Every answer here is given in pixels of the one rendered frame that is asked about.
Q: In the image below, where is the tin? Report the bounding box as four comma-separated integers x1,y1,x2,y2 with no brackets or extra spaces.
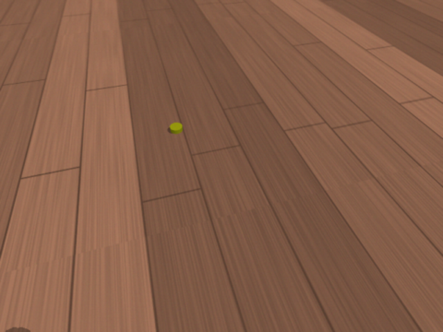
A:
170,122,183,134

